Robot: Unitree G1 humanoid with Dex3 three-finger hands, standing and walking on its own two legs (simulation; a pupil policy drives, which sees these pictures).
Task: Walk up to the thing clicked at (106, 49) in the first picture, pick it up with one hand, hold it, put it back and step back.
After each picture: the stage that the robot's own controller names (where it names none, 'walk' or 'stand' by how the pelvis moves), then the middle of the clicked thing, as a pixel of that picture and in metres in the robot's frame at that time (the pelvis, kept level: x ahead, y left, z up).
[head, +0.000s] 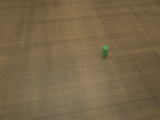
stand; (105, 51) +1.26 -0.22 -0.72
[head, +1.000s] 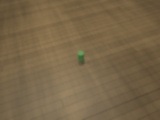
walk; (81, 56) +1.14 +0.14 -0.69
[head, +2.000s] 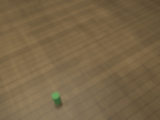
walk; (56, 98) +0.62 +0.31 -0.72
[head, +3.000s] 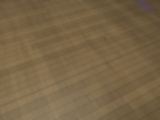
walk; out of the picture +0.38 +0.21 -0.71
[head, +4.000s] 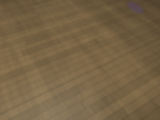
stand; out of the picture +0.32 +0.20 -0.72
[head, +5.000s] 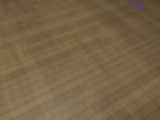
stand; out of the picture +0.31 +0.20 -0.73
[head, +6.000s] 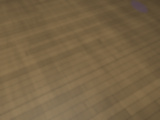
stand; out of the picture +0.32 +0.20 -0.73
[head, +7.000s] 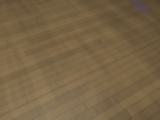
stand; out of the picture +0.31 +0.21 -0.73
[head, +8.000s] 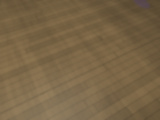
go down; out of the picture +0.31 +0.20 -0.73
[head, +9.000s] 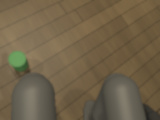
go down; (19, 61) +0.40 +0.24 -0.30
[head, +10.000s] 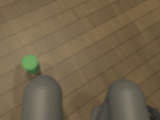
approach; (31, 64) +0.39 +0.24 -0.31
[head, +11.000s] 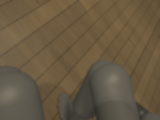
close in; out of the picture +0.38 +0.28 -0.22
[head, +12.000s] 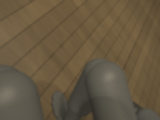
close; out of the picture +0.38 +0.28 -0.22
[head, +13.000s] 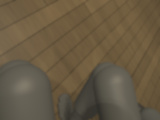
lift; out of the picture +0.31 +0.26 -0.21
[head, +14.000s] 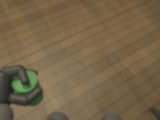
lift; (29, 89) +0.30 +0.19 +0.00
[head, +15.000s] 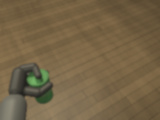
hold; (41, 87) +0.33 +0.16 +0.01
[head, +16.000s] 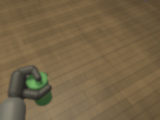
hold; (40, 89) +0.32 +0.17 +0.00
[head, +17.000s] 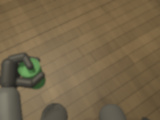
crouch; (33, 74) +0.36 +0.19 -0.07
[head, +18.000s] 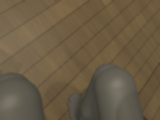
lower; out of the picture +0.38 +0.27 -0.21
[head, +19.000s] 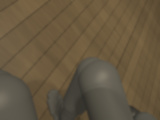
lower; out of the picture +0.38 +0.29 -0.22
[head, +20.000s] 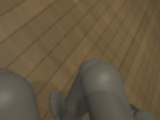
lower; out of the picture +0.37 +0.30 -0.22
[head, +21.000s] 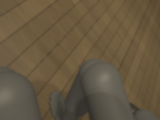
lower; out of the picture +0.37 +0.30 -0.22
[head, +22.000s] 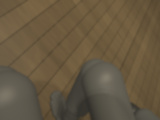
loosen; out of the picture +0.37 +0.30 -0.22
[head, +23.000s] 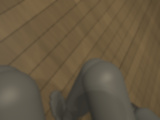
withdraw; out of the picture +0.35 +0.28 -0.22
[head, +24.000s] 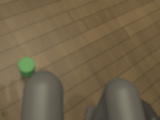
walk; (27, 68) +0.38 +0.24 -0.30
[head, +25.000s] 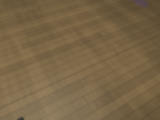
stand; out of the picture +0.30 +0.17 -0.65
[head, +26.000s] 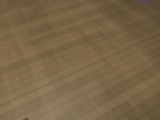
stand; out of the picture +0.32 +0.20 -0.67
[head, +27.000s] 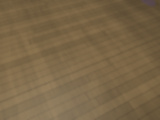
stand; out of the picture +0.32 +0.19 -0.69
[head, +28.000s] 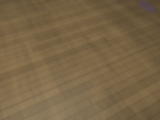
walk; out of the picture +0.33 +0.19 -0.72
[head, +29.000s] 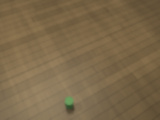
walk; (69, 103) +0.46 +0.09 -0.70
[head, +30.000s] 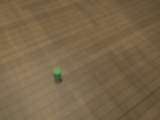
walk; (57, 74) +0.74 +0.18 -0.71
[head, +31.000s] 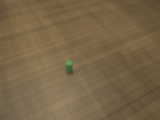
stand; (69, 66) +1.00 +0.19 -0.70
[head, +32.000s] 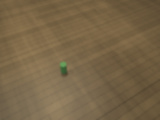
stand; (63, 67) +0.98 +0.22 -0.73
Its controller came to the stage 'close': yes
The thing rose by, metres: 0.70
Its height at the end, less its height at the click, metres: +0.00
